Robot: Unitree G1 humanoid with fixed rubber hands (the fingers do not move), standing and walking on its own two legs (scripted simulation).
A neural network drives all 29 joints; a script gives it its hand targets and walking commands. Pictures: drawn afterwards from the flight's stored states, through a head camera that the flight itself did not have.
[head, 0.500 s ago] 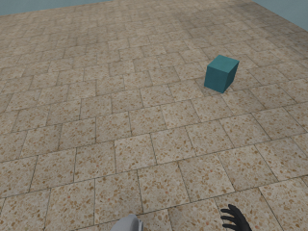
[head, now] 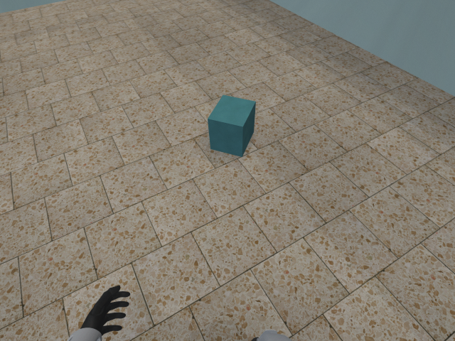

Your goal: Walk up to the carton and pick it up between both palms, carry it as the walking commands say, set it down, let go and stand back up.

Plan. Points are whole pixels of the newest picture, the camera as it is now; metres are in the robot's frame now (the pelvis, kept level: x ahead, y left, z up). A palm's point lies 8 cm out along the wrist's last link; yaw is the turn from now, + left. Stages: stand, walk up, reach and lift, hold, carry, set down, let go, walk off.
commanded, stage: walk up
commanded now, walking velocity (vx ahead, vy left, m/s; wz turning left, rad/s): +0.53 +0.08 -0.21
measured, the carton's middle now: (232, 125) +1.36 -0.13 -0.63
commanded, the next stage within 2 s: none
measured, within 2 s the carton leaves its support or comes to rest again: neither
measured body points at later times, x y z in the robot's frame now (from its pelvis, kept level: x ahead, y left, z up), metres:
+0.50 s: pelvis +0.28 -0.01 +0.03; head +0.31 -0.04 +0.48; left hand +0.13 +0.21 -0.09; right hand +0.47 -0.23 -0.10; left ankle +0.44 +0.13 -0.67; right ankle +0.12 -0.10 -0.71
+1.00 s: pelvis +0.56 -0.05 +0.02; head +0.59 -0.07 +0.47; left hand +0.74 +0.17 -0.10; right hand +0.44 -0.27 -0.13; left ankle +0.46 +0.12 -0.71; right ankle +0.66 -0.18 -0.71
